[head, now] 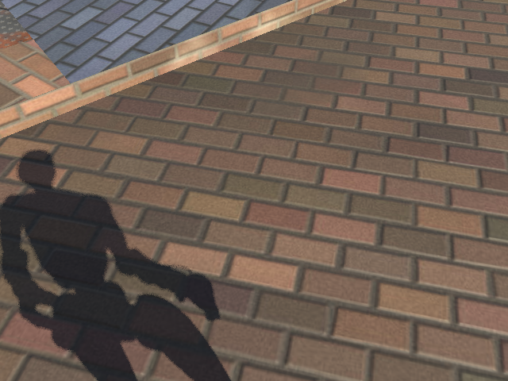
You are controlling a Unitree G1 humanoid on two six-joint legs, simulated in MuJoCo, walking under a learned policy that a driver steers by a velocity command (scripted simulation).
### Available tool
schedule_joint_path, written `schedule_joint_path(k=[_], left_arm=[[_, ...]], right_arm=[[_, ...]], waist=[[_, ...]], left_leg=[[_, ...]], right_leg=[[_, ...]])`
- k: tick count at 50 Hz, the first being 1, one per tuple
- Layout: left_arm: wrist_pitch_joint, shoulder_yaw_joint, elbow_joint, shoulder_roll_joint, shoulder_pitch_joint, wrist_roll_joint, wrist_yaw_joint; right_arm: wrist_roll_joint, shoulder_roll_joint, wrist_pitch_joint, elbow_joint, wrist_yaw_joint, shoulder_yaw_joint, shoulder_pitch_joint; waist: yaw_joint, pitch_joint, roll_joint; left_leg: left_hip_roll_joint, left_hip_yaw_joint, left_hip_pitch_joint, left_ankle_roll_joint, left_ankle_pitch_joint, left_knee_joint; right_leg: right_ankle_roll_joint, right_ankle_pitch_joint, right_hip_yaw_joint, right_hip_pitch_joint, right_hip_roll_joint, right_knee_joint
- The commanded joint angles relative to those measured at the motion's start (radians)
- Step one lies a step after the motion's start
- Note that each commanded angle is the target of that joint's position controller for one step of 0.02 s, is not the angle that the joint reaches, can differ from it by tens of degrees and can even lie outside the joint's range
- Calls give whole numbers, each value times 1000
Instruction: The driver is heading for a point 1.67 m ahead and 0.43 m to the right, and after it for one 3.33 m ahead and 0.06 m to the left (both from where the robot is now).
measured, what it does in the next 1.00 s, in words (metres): walks ahead: right foot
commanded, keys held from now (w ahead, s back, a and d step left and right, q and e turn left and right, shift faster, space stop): no key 0.50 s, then w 0.50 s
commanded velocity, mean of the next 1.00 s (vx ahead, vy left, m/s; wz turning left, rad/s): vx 0.15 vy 0.00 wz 0.01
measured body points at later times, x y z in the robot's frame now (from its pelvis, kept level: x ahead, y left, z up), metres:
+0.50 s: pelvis +0.01 +0.00 +0.00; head +0.01 +0.00 +0.45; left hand +0.07 +0.25 -0.15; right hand +0.06 -0.25 -0.14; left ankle -0.02 +0.09 -0.74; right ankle +0.01 -0.15 -0.74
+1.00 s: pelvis +0.13 -0.08 +0.01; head +0.13 -0.10 +0.46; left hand +0.11 +0.17 -0.13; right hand +0.22 -0.34 -0.13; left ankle +0.14 +0.08 -0.65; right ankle +0.09 -0.16 -0.74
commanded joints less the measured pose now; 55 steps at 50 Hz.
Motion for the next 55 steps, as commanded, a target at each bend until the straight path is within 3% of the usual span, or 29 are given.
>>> schedule_joint_path(k=[1, 11, 25, 27, 28, 30, 32, 33, 35, 37, 38, 40, 41, 42, 43, 44, 46, 49, 52, 55], left_arm=[[-12, 21, -24, 105, -13, -2, 9], [-5, 21, 60, 97, -15, -8, 19], [10, 26, 145, 85, -9, -11, 35], [15, 28, 158, 77, 4, -19, 39], [14, 29, 150, 75, -10, -26, 40], [-7, 28, 100, 70, -91, -35, 36], [-38, 34, 59, 88, -149, -56, 22], [-52, 38, 59, 96, -138, -59, 13], [-71, 40, 69, 90, -120, -52, -2], [-75, 37, 98, 61, -64, -43, -17], [-73, 39, 126, 54, 7, -42, -22], [-62, 55, 187, 72, 173, -40, -17], [-65, 71, 205, 124, 290, -39, -9], [-75, 89, 213, 251, 393, -24, -13], [-90, 64, 209, 207, 349, -5, -25], [-100, 48, 174, 170, 235, -14, -30], [-104, 25, 126, 127, 99, -16, -38], [-95, 9, 143, 94, 156, -11, -25], [-90, 8, 160, 115, 230, -12, -2], [-79, 5, 154, 120, 247, -12, 10]], right_arm=[[3, -84, -12, -39, -7, -28, -6], [9, -94, -19, 48, -22, -38, 38], [14, -88, -37, 150, -26, -34, 65], [24, -111, -33, 169, -31, -44, 95], [31, -140, -32, 170, -34, -54, 110], [40, -194, -48, 175, -34, -69, 173], [31, -188, -84, 175, -36, -66, 174], [33, -172, -97, 169, -35, -60, 155], [44, -163, -104, 159, -30, -57, 120], [48, -181, -97, 161, -22, -62, 97], [52, -186, -92, 161, -19, -63, 85], [45, -166, -90, 164, -16, -53, 86], [36, -111, -98, 147, -13, -34, 45], [34, -35, -115, 102, -14, -17, 46], [67, -81, -131, 89, -13, -28, 40], [83, -118, -141, 77, -9, -33, 9], [53, -131, -143, 100, -12, -39, 22], [38, -123, -127, 110, -6, -47, 13], [33, -99, -119, 71, -1, -39, -97], [38, -73, -121, 26, 13, -24, -220]], waist=[[-1, -25, -9], [-1, 3, 9], [1, 26, 7], [-11, 18, 39], [-26, 43, 81], [-70, 142, 181], [-76, 205, 183], [-61, 191, 149], [-43, 132, 104], [-13, 82, 110], [24, 59, 99], [94, 18, 61], [153, -5, -65], [144, -68, -355], [107, -52, -252], [70, 53, -156], [13, 78, -61], [8, 56, -87], [31, 64, -60], [55, 75, -60]], left_leg=[[84, -90, 11, 8, 197, -89], [83, -74, 25, -6, 227, -95], [84, -62, 18, -10, 222, -114], [82, -79, 17, 19, -87, -143], [119, -142, -2, 57, -319, -185], [294, -400, -31, 171, -588, -330], [394, -538, 25, 237, -492, -379], [397, -521, 84, 229, -414, -363], [343, -387, 111, 177, -255, -329], [270, -250, -13, 142, -169, -292], [241, -197, -107, 128, -168, -253], [186, -138, -248, 98, -131, -111], [115, -46, -350, 39, -24, 185], [-9, 34, -560, -23, -239, 577], [22, -102, -652, -2, -272, 761], [86, -115, -738, 27, -167, 820], [161, -94, -671, 40, 35, 739], [182, -51, -550, 5, 165, 594], [175, -23, -604, -30, 239, 458], [153, 1, -566, -43, 349, 266]], right_leg=[[-20, 168, 31, 24, -29, -69], [-21, 176, 18, 47, -12, -82], [-17, 170, 10, 69, 3, -100], [-24, -56, -51, 36, 55, -34], [-32, -179, -86, -28, 82, 42], [-52, -237, -79, -206, 64, 237], [-86, -284, 19, -401, -13, 398], [-101, -276, 40, -457, -40, 403], [-111, -219, 17, -390, -47, 268], [-94, -111, -57, -160, 5, 148], [-81, 0, -99, -7, 41, 87], [-66, 6, -134, 228, 101, 54], [-111, -74, 51, 340, -17, -47], [-272, -193, 582, 445, -292, -267], [-353, -432, 813, 387, -370, -360], [-328, -476, 718, 313, -355, -358], [-246, -249, 463, 197, -257, -351], [-201, 56, 236, 155, -160, -372], [-213, 305, 157, 204, -152, -373], [-197, 364, 90, 196, -130, -386]])
Velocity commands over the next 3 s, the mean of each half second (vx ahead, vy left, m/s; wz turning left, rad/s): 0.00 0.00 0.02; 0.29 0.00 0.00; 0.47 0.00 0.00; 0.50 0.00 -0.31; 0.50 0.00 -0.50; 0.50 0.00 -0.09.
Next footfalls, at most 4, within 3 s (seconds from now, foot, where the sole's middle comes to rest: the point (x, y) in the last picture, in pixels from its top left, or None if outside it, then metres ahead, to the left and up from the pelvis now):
0.82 right None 0.13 -0.16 -0.77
1.34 left None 0.50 0.05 -0.77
1.88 right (340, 290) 0.79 -0.21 -0.77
2.38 left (300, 206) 1.12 -0.11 -0.77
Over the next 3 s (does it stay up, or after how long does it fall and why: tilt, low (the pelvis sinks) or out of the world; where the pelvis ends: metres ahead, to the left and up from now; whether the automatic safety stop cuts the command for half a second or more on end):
stays up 1.18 -0.34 0.00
